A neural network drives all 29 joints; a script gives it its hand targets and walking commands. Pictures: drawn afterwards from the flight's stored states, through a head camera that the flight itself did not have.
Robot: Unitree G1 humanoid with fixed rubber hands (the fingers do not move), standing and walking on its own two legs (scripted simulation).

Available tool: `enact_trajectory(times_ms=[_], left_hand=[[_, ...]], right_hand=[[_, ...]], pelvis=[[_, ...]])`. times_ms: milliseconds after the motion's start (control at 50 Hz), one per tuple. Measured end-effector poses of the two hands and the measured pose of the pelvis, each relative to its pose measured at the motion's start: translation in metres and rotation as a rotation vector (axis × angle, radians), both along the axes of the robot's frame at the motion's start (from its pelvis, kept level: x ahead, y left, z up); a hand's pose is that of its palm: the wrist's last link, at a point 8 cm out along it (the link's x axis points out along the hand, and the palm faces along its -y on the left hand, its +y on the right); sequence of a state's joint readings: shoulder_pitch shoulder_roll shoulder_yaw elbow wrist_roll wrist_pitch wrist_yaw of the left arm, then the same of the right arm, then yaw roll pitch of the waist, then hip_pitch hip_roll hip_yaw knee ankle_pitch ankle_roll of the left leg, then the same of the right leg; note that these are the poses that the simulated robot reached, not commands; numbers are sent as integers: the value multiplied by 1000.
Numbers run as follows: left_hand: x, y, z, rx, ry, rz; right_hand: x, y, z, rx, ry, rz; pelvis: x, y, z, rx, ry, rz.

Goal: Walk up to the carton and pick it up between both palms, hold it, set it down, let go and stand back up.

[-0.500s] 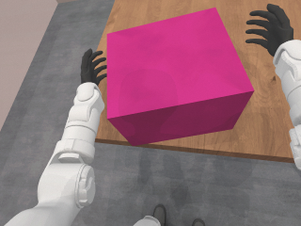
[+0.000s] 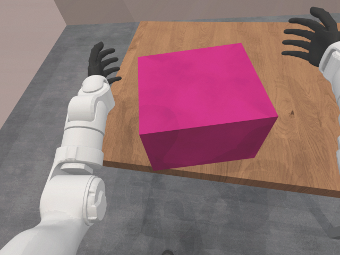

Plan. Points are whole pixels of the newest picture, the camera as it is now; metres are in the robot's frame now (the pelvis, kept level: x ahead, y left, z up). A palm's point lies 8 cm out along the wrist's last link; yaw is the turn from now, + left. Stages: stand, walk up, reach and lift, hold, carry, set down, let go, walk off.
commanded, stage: set down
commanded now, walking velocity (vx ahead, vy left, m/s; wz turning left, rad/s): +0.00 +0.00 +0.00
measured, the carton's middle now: (196, 107) +0.47 +0.06 +0.04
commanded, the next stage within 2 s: none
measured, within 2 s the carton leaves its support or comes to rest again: neither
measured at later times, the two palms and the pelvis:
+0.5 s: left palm (101, 109) +0.36 +0.24 +0.13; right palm (333, 96) +0.47 -0.21 +0.13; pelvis -0.01 +0.00 +0.00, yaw -1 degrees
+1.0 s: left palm (105, 136) +0.32 +0.23 +0.10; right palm out of the picture +0.40 -0.26 +0.09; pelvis +0.00 -0.01 +0.01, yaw -1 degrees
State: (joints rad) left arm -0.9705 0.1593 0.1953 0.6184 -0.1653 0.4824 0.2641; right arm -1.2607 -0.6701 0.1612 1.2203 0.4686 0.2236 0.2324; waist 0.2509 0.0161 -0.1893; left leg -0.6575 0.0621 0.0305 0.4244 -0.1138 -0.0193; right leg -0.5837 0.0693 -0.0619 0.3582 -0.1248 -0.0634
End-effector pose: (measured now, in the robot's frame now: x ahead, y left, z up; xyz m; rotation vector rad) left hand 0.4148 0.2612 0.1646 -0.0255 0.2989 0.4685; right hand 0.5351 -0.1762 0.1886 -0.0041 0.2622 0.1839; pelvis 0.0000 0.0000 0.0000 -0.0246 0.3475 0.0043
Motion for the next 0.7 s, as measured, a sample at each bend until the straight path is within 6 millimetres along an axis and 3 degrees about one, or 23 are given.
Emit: enact_trajectory(times_ms=[100, 320, 580, 700], left_hand=[[-8, -5, -3, 0, 9, -15], [-41, -14, -36, -14, 17, -17], [-60, -21, -27, -1, -4, -23], [-72, -28, -38, -13, -2, -33]], right_hand=[[-11, -8, -10, -14, 25, -8], [-44, -28, -55, -33, 31, 8], [-71, -44, -65, -28, 25, 13], [-89, -55, -73, -44, 24, 2]], pelvis=[[-2, 0, 2, 2, -38, 1], [-9, -2, 2, 5, -64, -3], [-12, -6, 3, 13, -106, -11], [-8, -7, 5, 18, -146, -9]])
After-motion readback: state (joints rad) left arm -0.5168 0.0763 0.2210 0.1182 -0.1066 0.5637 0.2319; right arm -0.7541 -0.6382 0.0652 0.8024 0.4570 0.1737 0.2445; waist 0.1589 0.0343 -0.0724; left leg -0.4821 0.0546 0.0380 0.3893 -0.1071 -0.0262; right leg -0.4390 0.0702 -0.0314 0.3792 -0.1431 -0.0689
